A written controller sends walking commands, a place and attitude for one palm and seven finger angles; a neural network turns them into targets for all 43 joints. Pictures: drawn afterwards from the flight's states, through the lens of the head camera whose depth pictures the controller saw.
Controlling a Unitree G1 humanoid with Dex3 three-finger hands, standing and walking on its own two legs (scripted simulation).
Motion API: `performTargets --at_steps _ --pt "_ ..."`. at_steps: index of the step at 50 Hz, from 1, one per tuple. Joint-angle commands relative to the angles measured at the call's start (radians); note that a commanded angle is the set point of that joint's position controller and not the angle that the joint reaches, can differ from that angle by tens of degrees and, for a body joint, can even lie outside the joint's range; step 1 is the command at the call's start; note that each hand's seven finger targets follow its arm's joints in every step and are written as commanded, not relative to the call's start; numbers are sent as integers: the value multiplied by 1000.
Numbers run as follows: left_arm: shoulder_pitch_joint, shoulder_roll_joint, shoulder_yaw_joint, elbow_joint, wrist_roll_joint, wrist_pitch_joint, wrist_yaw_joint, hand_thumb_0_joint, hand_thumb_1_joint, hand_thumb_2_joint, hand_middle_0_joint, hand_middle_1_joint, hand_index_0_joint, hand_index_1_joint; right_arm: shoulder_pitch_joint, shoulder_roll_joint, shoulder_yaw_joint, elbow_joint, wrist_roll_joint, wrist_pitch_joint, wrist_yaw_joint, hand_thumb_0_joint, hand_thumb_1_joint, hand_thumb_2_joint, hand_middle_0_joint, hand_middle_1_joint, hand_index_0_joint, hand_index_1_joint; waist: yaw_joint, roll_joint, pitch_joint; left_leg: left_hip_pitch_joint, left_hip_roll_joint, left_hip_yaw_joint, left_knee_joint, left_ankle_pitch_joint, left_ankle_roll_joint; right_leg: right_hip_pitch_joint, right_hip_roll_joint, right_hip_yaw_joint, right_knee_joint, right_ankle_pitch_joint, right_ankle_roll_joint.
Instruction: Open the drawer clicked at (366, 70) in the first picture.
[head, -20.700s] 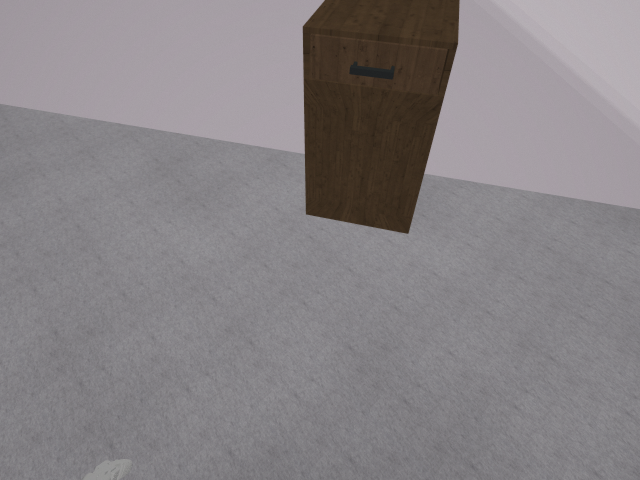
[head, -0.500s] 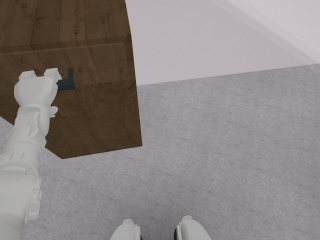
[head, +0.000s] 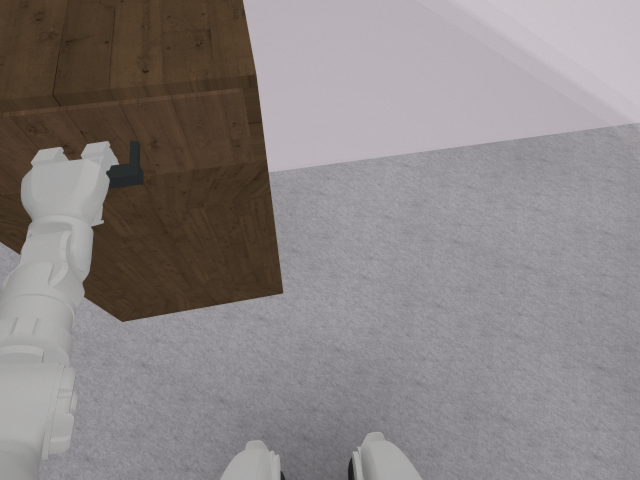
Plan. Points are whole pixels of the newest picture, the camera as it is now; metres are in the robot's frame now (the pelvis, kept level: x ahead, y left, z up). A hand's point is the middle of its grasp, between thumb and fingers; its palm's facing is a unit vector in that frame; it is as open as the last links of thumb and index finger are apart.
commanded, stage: pull the drawer open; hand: left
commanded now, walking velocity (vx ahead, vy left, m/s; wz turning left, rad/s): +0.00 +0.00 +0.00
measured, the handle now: (87, 167) +0.52 +0.30 +0.02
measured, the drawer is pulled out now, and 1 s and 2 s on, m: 0.00 0.12 0.24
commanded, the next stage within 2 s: none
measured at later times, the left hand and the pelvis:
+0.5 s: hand (88, 248) +0.41 +0.28 -0.01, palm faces -0.04 -0.05 -1.00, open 5.9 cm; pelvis +0.02 +0.01 +0.02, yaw +0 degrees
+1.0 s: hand (86, 300) +0.34 +0.27 -0.01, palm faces -0.04 -0.05 -1.00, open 5.9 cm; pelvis +0.02 +0.00 +0.02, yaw +0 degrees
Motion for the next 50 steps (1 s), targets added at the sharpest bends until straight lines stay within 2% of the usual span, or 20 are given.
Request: performTargets --at_steps 1,3,4,7,9,12,15,22,24,26,28,31,37,38,39,44,45,48,49,50 --pt "-133 247 78 -172 -31 -19 21 0 900 900 -400 -1350 -400 -1350 140 -167 -61 -60 -1 -3 -7 0 -900 -900 200 300 200 300 61 37 -477 346 -17 -3 -98 601 3 318 33 -45 -66 464 -52" --pt "-88 231 76 -201 -33 -19 23 0 900 900 -400 -1350 -400 -1350 129 -165 -63 -67 2 -1 -5 0 -900 -900 200 300 200 300 70 45 -453 361 -12 -5 -107 633 1 313 36 -49 -71 467 -53" --pt "-61 194 54 -207 -35 -16 23 0 900 900 -400 -1350 -400 -1350 124 -162 -65 -72 5 -2 -2 0 -900 -900 200 300 200 300 67 35 -433 367 -11 -4 -113 630 1 310 37 -53 -79 455 -54" --pt "-22 167 51 -246 -39 -9 35 0 900 900 -400 -1350 -400 -1350 115 -164 -70 -76 7 -1 2 0 -900 -900 200 300 200 300 66 21 -412 386 -4 -9 -123 652 -1 304 38 -57 -88 446 -53" --pt "15 167 62 -277 -34 1 45 0 900 900 -400 -1350 -400 -1350 109 -164 -73 -81 8 -1 4 0 -900 -900 200 300 200 300 75 20 -412 399 -2 -10 -131 676 -2 314 37 -59 -89 455 -55" --pt "68 120 42 -342 -39 20 58 0 900 900 -400 -1350 -400 -1350 101 -158 -78 -89 8 -1 9 0 -900 -900 200 300 200 300 79 40 -427 454 7 -18 -135 753 -7 314 36 -62 -95 473 -54" --pt "123 108 47 -387 -49 43 63 0 900 900 -400 -1350 -400 -1350 84 -159 -78 -95 8 -1 14 0 -900 -900 200 300 200 300 82 26 -399 464 12 -25 -147 786 -11 328 34 -63 -104 486 -55" --pt "222 71 36 -476 -49 93 72 0 900 900 -400 -1350 -400 -1350 44 -152 -74 -118 11 -5 13 0 -900 -900 200 300 200 300 88 20 -362 496 17 -31 -167 806 -16 345 31 -69 -118 485 -53" --pt "238 38 9 -490 -47 107 73 0 900 900 -400 -1350 -400 -1350 31 -147 -72 -127 12 -8 13 0 -900 -900 200 300 200 300 86 25 -339 500 15 -33 -178 783 -19 342 32 -75 -127 462 -54" --pt "259 33 9 -535 -44 112 76 0 900 900 -400 -1350 -400 -1350 19 -143 -72 -134 10 -11 13 0 -900 -900 200 300 200 300 95 62 -368 537 19 -38 -177 826 -24 341 29 -74 -122 466 -56" --pt "302 12 -1 -554 -48 127 78 0 900 900 -400 -1350 -400 -1350 9 -141 -70 -144 9 -13 14 0 -900 -900 200 300 200 300 97 43 -357 540 19 -38 -177 839 -25 353 30 -75 -129 481 -55" --pt "354 26 19 -562 -48 137 77 0 900 900 -400 -1350 -400 -1350 -6 -139 -66 -149 9 -16 10 0 -900 -900 200 300 200 300 105 11 -347 519 16 -35 -184 817 -21 384 26 -71 -130 496 -54" --pt "428 -4 2 -660 -50 144 83 0 900 900 -400 -1350 -400 -1350 -42 -132 -61 -172 6 -29 9 0 -900 -900 200 300 200 300 116 52 -334 549 17 -39 -192 835 -29 385 23 -76 -130 490 -58" --pt "459 -11 5 -659 -49 147 85 0 900 900 -400 -1350 -400 -1350 -50 -130 -61 -174 7 -31 8 0 -900 -900 200 300 200 300 115 23 -329 541 15 -35 -191 824 -26 395 23 -75 -135 498 -55" --pt "484 0 16 -672 -49 148 87 0 900 900 -400 -1350 -400 -1350 -53 -131 -59 -175 5 -34 9 0 -900 -900 200 300 200 300 123 26 -327 533 15 -35 -195 822 -28 404 22 -74 -131 501 -57" --pt "546 -36 -3 -726 -48 151 101 0 900 900 -400 -1350 -400 -1350 -78 -125 -58 -186 4 -46 8 0 -900 -900 200 300 200 300 117 13 -310 524 9 -29 -199 766 -24 411 21 -75 -137 495 -57" --pt "540 -34 -1 -724 -50 154 102 0 900 900 -400 -1350 -400 -1350 -82 -128 -56 -185 4 -47 7 0 -900 -900 200 300 200 300 109 3 -295 516 10 -34 -202 756 -24 409 21 -76 -139 489 -58" --pt "561 -5 26 -750 -40 151 112 0 900 900 -400 -1350 -400 -1350 -95 -125 -54 -184 1 -49 2 0 -900 -900 200 300 200 300 123 15 -305 513 2 -23 -201 732 -23 423 19 -71 -134 500 -58" --pt "581 -34 5 -739 -44 155 112 0 900 900 -400 -1350 -400 -1350 -93 -122 -54 -185 1 -52 2 0 -900 -900 200 300 200 300 116 -1 -289 506 -1 -20 -201 724 -22 426 19 -74 -136 509 -58" --pt "585 -11 27 -750 -47 155 113 0 900 900 -400 -1350 -400 -1350 -101 -126 -54 -183 1 -52 1 0 -900 -900 200 300 200 300 121 10 -291 503 0 -21 -200 721 -21 429 18 -70 -137 505 -60"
